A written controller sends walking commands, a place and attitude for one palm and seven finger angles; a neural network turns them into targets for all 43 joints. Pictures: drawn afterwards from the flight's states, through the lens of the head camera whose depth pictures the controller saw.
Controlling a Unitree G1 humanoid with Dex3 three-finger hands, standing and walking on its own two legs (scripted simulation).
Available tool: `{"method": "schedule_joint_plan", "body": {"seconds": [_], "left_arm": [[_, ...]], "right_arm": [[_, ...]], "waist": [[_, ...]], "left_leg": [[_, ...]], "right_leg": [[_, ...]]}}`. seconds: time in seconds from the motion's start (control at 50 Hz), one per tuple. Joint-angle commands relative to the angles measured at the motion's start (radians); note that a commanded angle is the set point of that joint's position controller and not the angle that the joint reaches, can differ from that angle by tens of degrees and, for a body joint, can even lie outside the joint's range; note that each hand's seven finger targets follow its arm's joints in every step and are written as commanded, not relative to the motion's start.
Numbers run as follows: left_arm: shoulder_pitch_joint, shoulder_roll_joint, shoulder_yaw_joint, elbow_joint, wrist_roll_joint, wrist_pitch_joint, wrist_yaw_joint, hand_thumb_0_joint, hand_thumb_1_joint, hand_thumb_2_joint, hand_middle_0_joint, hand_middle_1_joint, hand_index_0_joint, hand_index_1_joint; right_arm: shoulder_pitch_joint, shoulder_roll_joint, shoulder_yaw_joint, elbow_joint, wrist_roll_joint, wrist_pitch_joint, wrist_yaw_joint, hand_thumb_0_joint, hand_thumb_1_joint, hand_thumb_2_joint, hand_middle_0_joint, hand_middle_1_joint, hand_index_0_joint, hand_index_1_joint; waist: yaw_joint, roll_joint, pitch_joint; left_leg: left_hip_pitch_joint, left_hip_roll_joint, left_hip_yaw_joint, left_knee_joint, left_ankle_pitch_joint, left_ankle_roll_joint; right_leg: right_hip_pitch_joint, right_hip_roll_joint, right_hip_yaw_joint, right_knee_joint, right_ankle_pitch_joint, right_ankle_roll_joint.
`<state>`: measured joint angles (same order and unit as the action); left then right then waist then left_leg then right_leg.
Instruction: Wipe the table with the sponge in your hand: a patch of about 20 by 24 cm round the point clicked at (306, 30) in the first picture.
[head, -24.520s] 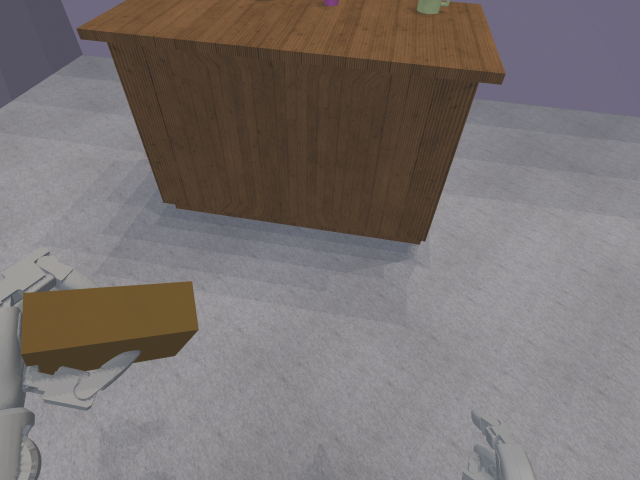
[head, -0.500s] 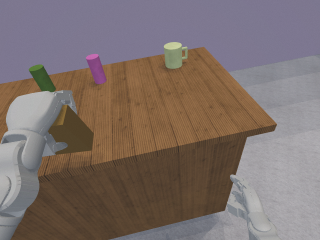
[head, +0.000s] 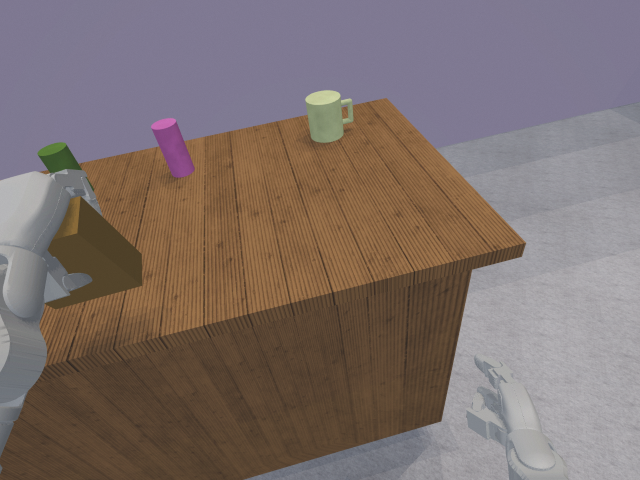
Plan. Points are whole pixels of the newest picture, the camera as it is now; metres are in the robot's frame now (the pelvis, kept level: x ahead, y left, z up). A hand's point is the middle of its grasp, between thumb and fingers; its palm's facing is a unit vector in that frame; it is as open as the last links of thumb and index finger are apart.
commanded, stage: move the sponge above the wiping area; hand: left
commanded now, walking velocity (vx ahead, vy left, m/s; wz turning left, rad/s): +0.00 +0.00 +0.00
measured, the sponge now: (79, 266) +0.25 +0.34 +0.19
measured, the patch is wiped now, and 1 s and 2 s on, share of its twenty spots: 0.00 0.00 0.00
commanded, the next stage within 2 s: none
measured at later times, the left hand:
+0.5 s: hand (42, 232) +0.27 +0.37 +0.23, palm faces +0.21 +0.02 -0.98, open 9.0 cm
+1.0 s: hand (29, 253) +0.27 +0.42 +0.19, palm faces +0.01 -0.01 -1.00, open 9.0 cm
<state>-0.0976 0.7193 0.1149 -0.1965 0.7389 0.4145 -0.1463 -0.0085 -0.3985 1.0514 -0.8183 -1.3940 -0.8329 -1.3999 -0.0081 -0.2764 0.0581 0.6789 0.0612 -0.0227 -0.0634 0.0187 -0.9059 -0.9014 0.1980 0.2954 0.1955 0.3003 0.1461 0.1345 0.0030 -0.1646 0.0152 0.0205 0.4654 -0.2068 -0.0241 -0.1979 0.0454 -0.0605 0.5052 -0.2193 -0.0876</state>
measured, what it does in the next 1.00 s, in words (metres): stands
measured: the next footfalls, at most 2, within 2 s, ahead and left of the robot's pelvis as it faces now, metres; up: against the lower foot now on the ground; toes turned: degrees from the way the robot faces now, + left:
none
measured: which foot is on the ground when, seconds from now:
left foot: down 0.00-1.00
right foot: down 0.00-1.00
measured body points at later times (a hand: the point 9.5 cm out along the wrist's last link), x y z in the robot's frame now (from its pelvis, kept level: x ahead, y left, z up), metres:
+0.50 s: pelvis +0.01 +0.02 +0.00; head +0.01 -0.04 +0.45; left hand +0.25 +0.36 +0.28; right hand +0.27 -0.16 -0.08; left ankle +0.03 +0.14 -0.74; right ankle +0.04 -0.06 -0.74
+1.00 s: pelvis +0.02 +0.04 +0.01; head +0.03 -0.01 +0.45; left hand +0.26 +0.41 +0.24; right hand +0.28 -0.15 -0.08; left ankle +0.03 +0.14 -0.74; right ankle +0.04 -0.06 -0.74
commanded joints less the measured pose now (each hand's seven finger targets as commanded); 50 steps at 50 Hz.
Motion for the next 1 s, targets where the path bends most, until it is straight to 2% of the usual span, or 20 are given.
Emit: {"method": "schedule_joint_plan", "body": {"seconds": [0.0,0.06,0.12,0.16,0.2,0.26,0.3,0.36,0.42,0.46,0.5,0.56,0.62,0.66,0.72,0.76,0.8,0.88,0.96,0.98], "left_arm": [[-0.195,0.192,0.087,-0.037,0.018,0.004,-0.029,0.0,0.1,1.3,-1.2,-1.6,-1.2,-1.6],[-0.209,0.196,0.067,-0.087,0.036,-0.023,-0.06,0.0,0.1,1.3,-1.2,-1.6,-1.2,-1.6],[-0.306,0.282,0.089,-0.134,0.083,-0.076,-0.069,0.0,0.1,1.3,-1.2,-1.6,-1.2,-1.6],[-0.386,0.389,0.179,-0.2,0.116,-0.111,-0.056,0.0,0.1,1.3,-1.2,-1.6,-1.2,-1.6],[-0.395,0.435,0.248,-0.176,0.116,-0.161,-0.018,0.0,0.1,1.3,-1.2,-1.6,-1.2,-1.6],[-0.363,0.423,0.312,-0.188,0.079,-0.189,0.038,0.0,0.1,1.3,-1.2,-1.6,-1.2,-1.6],[-0.331,0.364,0.299,-0.133,0.044,-0.171,0.075,0.0,0.1,1.3,-1.2,-1.6,-1.2,-1.6],[-0.235,0.266,0.236,-0.013,0.028,-0.077,0.063,0.0,0.1,1.3,-1.2,-1.6,-1.2,-1.6],[-0.128,0.219,0.161,0.014,0.023,-0.042,0.005,0.0,0.1,1.3,-1.2,-1.6,-1.2,-1.6],[-0.113,0.154,0.098,0.0,0.028,-0.025,-0.032,0.0,0.1,1.3,-1.2,-1.6,-1.2,-1.6],[-0.113,0.2,0.106,-0.061,0.037,-0.036,-0.052,0.0,0.1,1.3,-1.2,-1.6,-1.2,-1.6],[-0.29,0.268,0.096,-0.186,0.091,-0.07,-0.073,0.0,0.1,1.3,-1.2,-1.6,-1.2,-1.6],[-0.386,0.397,0.201,-0.208,0.134,-0.162,-0.043,0.0,0.1,1.3,-1.2,-1.6,-1.2,-1.6],[-0.413,0.453,0.277,-0.244,0.139,-0.205,-0.007,0.0,0.1,1.3,-1.2,-1.6,-1.2,-1.6],[-0.367,0.386,0.279,-0.117,0.101,-0.217,0.051,0.0,0.1,1.3,-1.2,-1.6,-1.2,-1.6],[-0.365,0.367,0.29,-0.058,0.074,-0.177,0.066,0.0,0.1,1.3,-1.2,-1.6,-1.2,-1.6],[-0.308,0.313,0.24,0.05,0.057,-0.121,0.059,0.0,0.1,1.3,-1.2,-1.6,-1.2,-1.6],[-0.206,0.241,0.128,0.12,0.066,-0.03,-0.048,0.0,0.1,1.3,-1.2,-1.6,-1.2,-1.6],[-0.222,0.209,0.043,0.013,0.092,-0.063,-0.14,0.0,0.1,1.3,-1.2,-1.6,-1.2,-1.6],[-0.259,0.259,0.062,0.005,0.105,-0.095,-0.152,0.0,0.1,1.3,-1.2,-1.6,-1.2,-1.6]], "right_arm": [[-0.242,-0.082,-0.024,-0.195,0.017,-0.066,-0.017,0.0,-0.9,-0.9,0.2,0.3,0.2,0.3],[-0.268,-0.07,-0.016,-0.222,0.024,-0.089,-0.026,0.0,-0.9,-0.9,0.2,0.3,0.2,0.3],[-0.226,-0.084,-0.021,-0.21,-0.001,-0.101,-0.038,0.0,-0.9,-0.9,0.2,0.3,0.2,0.3],[-0.24,-0.075,-0.017,-0.216,-0.007,-0.12,-0.045,0.0,-0.9,-0.9,0.2,0.3,0.2,0.3],[-0.191,-0.065,-0.018,-0.194,-0.02,-0.129,-0.048,0.0,-0.9,-0.9,0.2,0.3,0.2,0.3],[-0.197,-0.057,-0.026,-0.182,-0.013,-0.136,-0.04,0.0,-0.9,-0.9,0.2,0.3,0.2,0.3],[-0.166,-0.06,-0.036,-0.16,-0.016,-0.126,-0.025,0.0,-0.9,-0.9,0.2,0.3,0.2,0.3],[-0.209,-0.077,-0.037,-0.16,0.0,-0.102,-0.003,0.0,-0.9,-0.9,0.2,0.3,0.2,0.3],[-0.179,-0.098,-0.036,-0.183,0.004,-0.073,-0.004,0.0,-0.9,-0.9,0.2,0.3,0.2,0.3],[-0.225,-0.079,-0.021,-0.214,0.023,-0.077,-0.006,0.0,-0.9,-0.9,0.2,0.3,0.2,0.3],[-0.188,-0.091,-0.028,-0.216,0.016,-0.073,-0.011,0.0,-0.9,-0.9,0.2,0.3,0.2,0.3],[-0.236,-0.075,-0.011,-0.237,0.011,-0.095,-0.028,0.0,-0.9,-0.9,0.2,0.3,0.2,0.3],[-0.151,-0.079,-0.016,-0.206,-0.018,-0.107,-0.045,0.0,-0.9,-0.9,0.2,0.3,0.2,0.3],[-0.168,-0.067,-0.013,-0.202,-0.017,-0.128,-0.054,0.0,-0.9,-0.9,0.2,0.3,0.2,0.3],[-0.121,-0.065,-0.024,-0.157,-0.021,-0.112,-0.045,0.0,-0.9,-0.9,0.2,0.3,0.2,0.3],[-0.169,-0.069,-0.026,-0.157,-0.005,-0.104,-0.032,0.0,-0.9,-0.9,0.2,0.3,0.2,0.3],[-0.148,-0.085,-0.035,-0.145,-0.008,-0.078,-0.02,0.0,-0.9,-0.9,0.2,0.3,0.2,0.3],[-0.171,-0.111,-0.027,-0.18,0.004,-0.046,-0.009,0.0,-0.9,-0.9,0.2,0.3,0.2,0.3],[-0.195,-0.083,-0.012,-0.24,0.024,-0.056,-0.015,0.0,-0.9,-0.9,0.2,0.3,0.2,0.3],[-0.148,-0.097,-0.017,-0.225,0.012,-0.056,-0.022,0.0,-0.9,-0.9,0.2,0.3,0.2,0.3]], "waist": [[-0.018,-0.107,-0.093],[-0.024,-0.095,-0.137],[-0.024,-0.059,-0.196],[-0.007,-0.036,-0.249],[0.001,-0.049,-0.257],[0.027,0.008,-0.265],[0.025,0.033,-0.243],[0.024,-0.026,-0.164],[0.002,-0.125,-0.127],[-0.01,-0.136,-0.116],[-0.013,-0.127,-0.197],[-0.025,-0.052,-0.247],[-0.016,-0.033,-0.298],[0.0,0.019,-0.302],[0.001,0.041,-0.224],[0.014,0.065,-0.208],[0.012,0.011,-0.181],[-0.007,-0.065,-0.184],[-0.041,-0.095,-0.224],[-0.047,-0.097,-0.242]], "left_leg": [[-0.055,-0.036,-0.024,-0.018,0.022,0.043],[-0.041,-0.04,-0.033,-0.007,0.007,0.048],[-0.009,-0.047,-0.042,-0.019,0.03,0.057],[0.019,-0.054,-0.054,-0.02,0.062,0.058],[0.033,-0.055,-0.05,-0.025,0.113,0.057],[0.058,-0.049,-0.065,-0.043,0.157,0.047],[0.041,-0.037,-0.049,-0.046,0.202,0.036],[-0.01,-0.031,-0.048,-0.06,0.188,0.026],[-0.044,-0.025,-0.037,-0.073,0.122,0.036],[-0.039,-0.024,-0.041,-0.071,0.093,0.04],[-0.019,-0.027,-0.048,-0.069,0.09,0.05],[0.034,-0.037,-0.063,-0.059,0.102,0.059],[0.084,-0.045,-0.079,-0.073,0.159,0.067],[0.109,-0.044,-0.089,-0.073,0.188,0.062],[0.086,-0.032,-0.083,-0.09,0.246,0.042],[0.074,-0.033,-0.084,-0.081,0.259,0.03],[0.026,-0.024,-0.065,-0.09,0.25,0.023],[-0.016,-0.028,-0.047,-0.086,0.211,0.033],[0.032,-0.028,-0.064,-0.07,0.167,0.058],[0.047,-0.032,-0.066,-0.068,0.166,0.067]], "right_leg": [[0.022,-0.108,0.192,-0.189,-0.129,0.059],[0.018,-0.101,0.201,-0.177,-0.158,0.056],[0.04,-0.097,0.156,-0.147,-0.114,0.054],[0.066,-0.083,0.185,-0.138,-0.093,0.041],[0.085,-0.084,0.156,-0.132,-0.043,0.038],[0.102,-0.065,0.166,-0.132,0.032,0.016],[0.119,-0.08,0.133,-0.123,0.114,0.02],[0.093,-0.071,0.133,-0.126,0.128,0.023],[0.067,-0.077,0.077,-0.129,0.094,0.053],[0.037,-0.068,0.083,-0.134,0.059,0.05],[0.071,-0.075,0.063,-0.112,0.074,0.058],[0.058,-0.06,0.084,-0.108,0.054,0.045],[0.087,-0.053,0.06,-0.115,0.073,0.036],[0.098,-0.04,0.105,-0.126,0.077,0.014],[0.094,-0.052,0.067,-0.148,0.125,0.013],[0.106,-0.048,0.109,-0.154,0.142,-0.001],[0.113,-0.066,0.067,-0.148,0.161,0.017],[0.11,-0.069,0.049,-0.133,0.181,0.032],[0.067,-0.053,0.044,-0.125,0.134,0.038],[0.064,-0.057,0.027,-0.125,0.123,0.042]]}}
